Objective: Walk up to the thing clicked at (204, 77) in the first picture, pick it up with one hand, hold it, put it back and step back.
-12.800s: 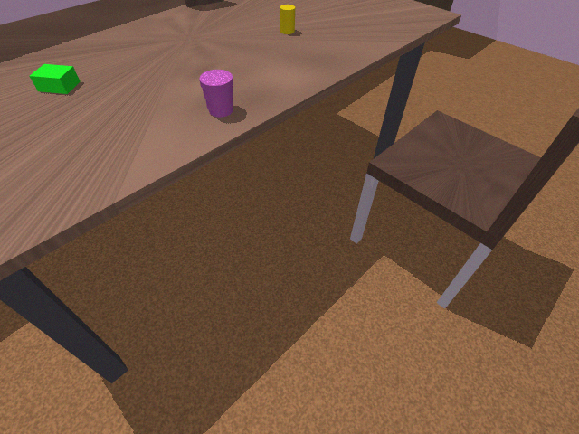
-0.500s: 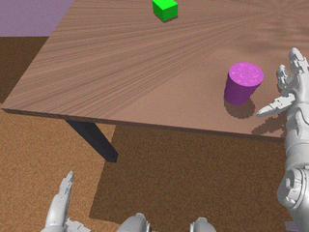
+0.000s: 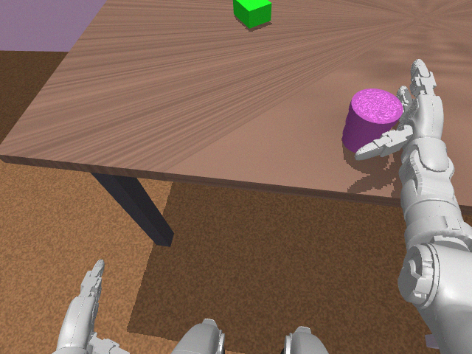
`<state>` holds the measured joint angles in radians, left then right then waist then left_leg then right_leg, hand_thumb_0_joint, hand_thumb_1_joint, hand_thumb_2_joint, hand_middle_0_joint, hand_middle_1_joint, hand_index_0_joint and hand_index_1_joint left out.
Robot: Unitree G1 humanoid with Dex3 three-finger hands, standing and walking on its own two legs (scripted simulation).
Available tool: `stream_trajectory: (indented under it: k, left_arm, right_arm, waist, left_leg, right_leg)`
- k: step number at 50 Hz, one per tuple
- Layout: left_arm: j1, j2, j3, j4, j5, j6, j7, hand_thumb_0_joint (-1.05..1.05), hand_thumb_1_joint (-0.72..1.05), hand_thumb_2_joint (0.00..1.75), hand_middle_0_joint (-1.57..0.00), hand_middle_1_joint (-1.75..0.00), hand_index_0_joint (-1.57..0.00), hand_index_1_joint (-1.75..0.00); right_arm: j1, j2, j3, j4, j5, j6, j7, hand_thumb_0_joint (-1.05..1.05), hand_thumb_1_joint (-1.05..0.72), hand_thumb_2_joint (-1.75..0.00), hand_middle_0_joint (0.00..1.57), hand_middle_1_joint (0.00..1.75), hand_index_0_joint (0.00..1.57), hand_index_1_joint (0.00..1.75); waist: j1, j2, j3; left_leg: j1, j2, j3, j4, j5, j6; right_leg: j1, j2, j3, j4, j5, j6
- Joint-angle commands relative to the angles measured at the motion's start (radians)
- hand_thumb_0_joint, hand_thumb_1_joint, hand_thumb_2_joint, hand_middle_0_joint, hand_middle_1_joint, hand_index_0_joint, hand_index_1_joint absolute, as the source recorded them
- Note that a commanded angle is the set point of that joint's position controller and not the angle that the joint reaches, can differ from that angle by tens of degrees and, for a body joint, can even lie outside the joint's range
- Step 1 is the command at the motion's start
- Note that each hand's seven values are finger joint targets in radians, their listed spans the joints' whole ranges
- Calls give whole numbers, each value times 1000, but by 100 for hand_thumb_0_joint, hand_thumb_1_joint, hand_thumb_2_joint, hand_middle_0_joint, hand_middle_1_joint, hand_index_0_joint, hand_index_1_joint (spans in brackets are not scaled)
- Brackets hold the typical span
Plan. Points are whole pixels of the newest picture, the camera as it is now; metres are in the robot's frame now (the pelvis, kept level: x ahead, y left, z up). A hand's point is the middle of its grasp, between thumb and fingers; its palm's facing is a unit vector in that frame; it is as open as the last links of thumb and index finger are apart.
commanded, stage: close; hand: right
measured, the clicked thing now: (367, 124) +0.49 -0.16 +0.07
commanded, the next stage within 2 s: settle in 0.76 s
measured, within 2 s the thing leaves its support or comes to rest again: leaves its support in 1.02 s
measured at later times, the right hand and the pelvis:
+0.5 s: hand (376, 106) +0.51 -0.17 +0.10, palm faces +0.09 +1.00 +0.01, open 14.3 cm; pelvis +0.01 +0.00 +0.00, yaw +0 degrees
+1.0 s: hand (373, 109) +0.51 -0.17 +0.10, palm faces +0.08 +1.00 -0.02, open 10.4 cm; pelvis +0.00 +0.00 +0.00, yaw +0 degrees
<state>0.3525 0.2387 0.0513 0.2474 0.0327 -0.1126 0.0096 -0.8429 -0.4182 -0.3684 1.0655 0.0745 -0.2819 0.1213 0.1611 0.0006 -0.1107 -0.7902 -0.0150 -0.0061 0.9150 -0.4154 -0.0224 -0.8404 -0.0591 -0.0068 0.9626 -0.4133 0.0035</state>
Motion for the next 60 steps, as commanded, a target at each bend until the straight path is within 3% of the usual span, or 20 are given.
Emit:
stream_trajectory:
  k: [1,4,11,14,20,21,23,28,32,34,35,36,39,41,50,53,54,55,59,60]
  left_arm:
    - [-35,148,75,-163,-9,-50,14,0,-59,8,-6,-5,-4,-7]
    - [-25,152,75,-187,-11,-43,8,0,-59,8,-6,-5,-4,-7]
    - [-29,136,80,-196,-10,-37,5,0,-55,5,-5,-5,-5,-5]
    - [10,127,64,-199,-7,-35,2,0,-55,5,-5,-5,-5,-5]
    - [21,138,77,-192,-8,-35,-3,0,-54,5,-4,-5,-5,-4]
    - [37,131,73,-147,-8,-32,-3,0,-55,5,-5,-5,-5,-4]
    - [1,128,61,-159,-9,-33,-7,0,-55,5,-4,-5,-5,-4]
    - [-9,124,65,-186,-9,-32,-10,0,-54,4,-4,-4,-5,-4]
    - [-8,162,102,-215,-10,-27,-5,0,-54,4,-4,-4,-5,-3]
    - [7,143,90,-187,-9,-26,-4,0,-53,3,-4,-4,-5,-3]
    - [9,132,82,-178,-11,-26,-3,0,-53,3,-4,-4,-5,-3]
    - [2,142,94,-190,-9,-26,0,0,-53,3,-4,-4,-5,-3]
    - [18,138,85,-174,-6,-24,1,0,-52,2,-4,-4,-6,-3]
    - [28,127,78,-171,-4,-19,-2,0,-51,1,-4,-4,-6,-2]
    - [-77,163,85,-223,-14,-27,15,0,-54,5,-5,-6,-6,-5]
    - [0,152,80,-126,-19,-21,15,0,-54,5,-5,-6,-6,-5]
    - [-53,138,56,-153,-20,-26,16,0,-54,5,-5,-5,-6,-5]
    - [-67,167,82,-177,-22,-31,24,0,-54,5,-5,-5,-6,-5]
    - [4,96,28,-21,-23,-24,16,0,-54,5,-5,-5,-5,-5]
    - [-80,122,41,-111,-25,-36,20,0,-53,5,-5,-5,-5,-4]
  right_arm:
    - [-513,-201,-2,-235,6,-64,-22,0,61,-3,3,4,4,4]
    - [-430,-183,-5,-173,2,-55,-34,0,61,-1,8,5,9,5]
    - [-473,-170,-13,-129,-6,-75,-48,0,61,-8,55,32,55,32]
    - [-524,-215,-30,-183,-15,-96,-47,0,61,-10,62,36,62,36]
    - [-555,-162,22,-230,-13,-61,-32,0,53,-19,77,48,77,48]
    - [-511,-144,32,-154,-11,-50,-31,0,50,-22,80,51,80,51]
    - [-512,-190,-10,-178,-8,-51,-33,0,52,-25,88,57,89,57]
    - [-421,-95,31,-140,0,-50,-27,0,35,-47,102,77,103,77]
    - [-452,-169,-23,-226,3,-63,-43,0,15,-66,116,95,117,96]
    - [-440,-110,13,-148,-1,-61,-52,0,5,-77,123,105,124,105]
    - [-459,-142,-8,-187,0,-71,-58,0,-2,-80,128,109,128,109]
    - [-442,-137,-1,-124,-10,-72,-62,0,-4,-87,126,113,127,113]
    - [-505,-217,-23,-218,-27,-91,-65,0,-13,-106,133,128,135,129]
    - [-484,-179,-6,-178,-24,-87,-58,0,-17,-112,135,133,137,133]
    - [-659,-252,-10,-361,-2,-58,-52,0,-12,-127,129,141,134,142]
    - [-563,-204,-8,-240,13,-25,-46,0,-9,-129,131,144,136,144]
    - [-592,-218,-10,-273,14,-27,-45,0,-8,-129,131,144,136,144]
    - [-695,-291,-35,-377,13,-36,-51,0,-7,-128,132,144,137,144]
    - [-495,-149,15,-119,19,2,-38,0,-2,-127,131,144,136,144]
    - [-559,-200,-5,-188,18,-10,-38,0,-5,-127,132,144,137,144]
  waist:
    - [-4,-130,-491]
    - [-18,-84,-471]
    - [39,18,-380]
    - [24,-55,-439]
    - [42,-148,-528]
    - [47,-129,-450]
    - [23,-148,-462]
    - [14,-87,-439]
    - [11,-77,-489]
    - [30,-48,-400]
    - [20,-53,-389]
    - [47,-13,-357]
    - [20,-90,-408]
    - [20,-84,-405]
    - [-9,-164,-597]
    - [0,-113,-491]
    - [-1,-105,-500]
    - [0,-123,-574]
    - [4,-56,-320]
    - [-1,-61,-406]
  left_leg:
    - [148,-25,27,-109,280,31]
    - [191,-26,26,-111,313,25]
    - [196,-15,2,-124,310,7]
    - [164,-19,6,-109,323,16]
    - [139,-20,15,-95,412,19]
    - [109,-23,22,-100,381,22]
    - [105,-25,29,-94,357,27]
    - [146,-30,39,-100,323,29]
    - [175,-30,35,-97,354,26]
    - [137,-31,36,-105,310,27]
    - [136,-28,31,-108,302,26]
    - [119,-28,29,-117,276,23]
    - [118,-24,20,-111,254,29]
    - [124,-24,18,-112,263,28]
    - [225,-22,30,-114,347,34]
    - [222,-26,37,-140,350,29]
    - [224,-24,34,-147,360,25]
    - [254,-21,25,-145,386,24]
    - [194,-24,30,-182,292,25]
    - [219,-22,25,-182,305,23]
  right_leg:
    - [357,23,20,-114,260,-14]
    - [329,27,12,-118,284,-15]
    - [220,30,5,-99,218,-39]
    - [294,31,7,-93,261,-31]
    - [422,25,12,-74,395,-22]
    - [389,23,15,-81,376,-20]
    - [381,20,22,-93,381,-12]
    - [339,25,20,-117,323,-13]
    - [370,25,19,-118,350,-15]
    - [331,25,20,-124,298,-18]
    - [320,25,16,-121,279,-20]
    - [288,25,18,-116,237,-28]
    - [327,25,13,-124,224,-21]
    - [320,30,12,-118,230,-20]
    - [444,27,18,-131,340,-8]
    - [423,30,17,-151,334,-14]
    - [427,29,16,-150,341,-18]
    - [459,29,12,-144,360,-18]
    - [353,33,9,-189,251,-23]
    - [393,31,10,-190,270,-22]
